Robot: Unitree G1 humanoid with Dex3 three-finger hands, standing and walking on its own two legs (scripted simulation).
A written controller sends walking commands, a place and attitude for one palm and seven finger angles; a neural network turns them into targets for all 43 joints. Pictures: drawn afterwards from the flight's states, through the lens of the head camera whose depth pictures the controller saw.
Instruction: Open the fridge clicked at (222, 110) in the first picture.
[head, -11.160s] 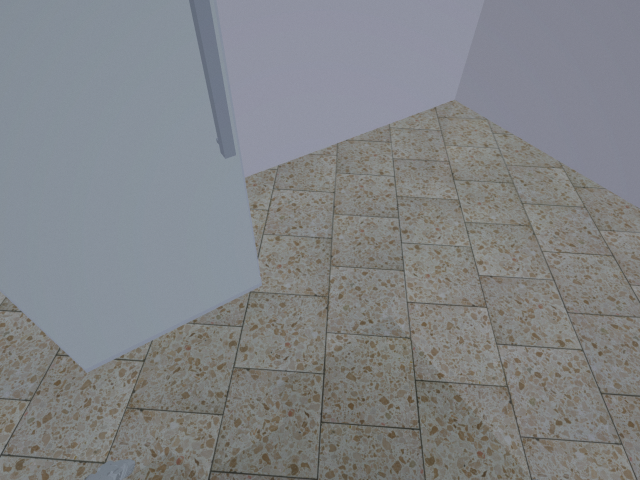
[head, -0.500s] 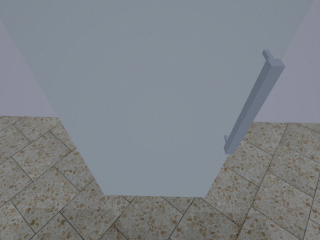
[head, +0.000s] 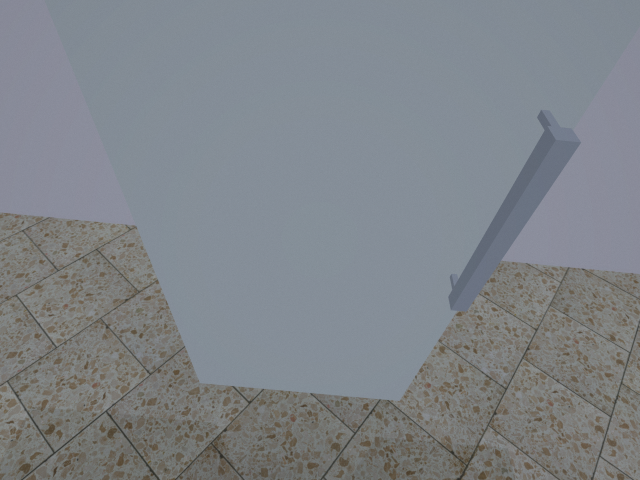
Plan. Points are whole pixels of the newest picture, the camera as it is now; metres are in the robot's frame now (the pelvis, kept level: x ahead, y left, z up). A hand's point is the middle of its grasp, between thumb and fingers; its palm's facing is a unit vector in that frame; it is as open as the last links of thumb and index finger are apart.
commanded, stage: look again from close up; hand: right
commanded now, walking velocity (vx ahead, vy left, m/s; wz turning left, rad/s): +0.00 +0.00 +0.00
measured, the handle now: (494, 227) +0.44 -0.21 +0.10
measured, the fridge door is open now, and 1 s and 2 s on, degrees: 0 0 0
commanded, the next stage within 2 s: raise the hand to about handle height in 0.20 s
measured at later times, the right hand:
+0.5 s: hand (488, 450) +0.18 -0.19 -0.02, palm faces +0.24 +0.95 -0.17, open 7.5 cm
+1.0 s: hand (518, 459) +0.16 -0.19 +0.03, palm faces -0.05 +0.99 -0.10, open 10.3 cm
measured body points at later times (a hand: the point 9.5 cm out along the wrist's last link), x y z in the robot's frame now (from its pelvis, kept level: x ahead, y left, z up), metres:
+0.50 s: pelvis -0.01 +0.00 -0.01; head -0.01 +0.03 +0.44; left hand +0.10 +0.26 -0.13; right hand +0.17 -0.23 +0.00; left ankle +0.00 +0.10 -0.74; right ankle -0.03 -0.10 -0.74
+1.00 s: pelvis -0.04 +0.00 -0.05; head +0.00 -0.01 +0.40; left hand +0.18 +0.18 -0.12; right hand +0.16 -0.25 +0.04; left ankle +0.00 +0.10 -0.74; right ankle -0.03 -0.10 -0.74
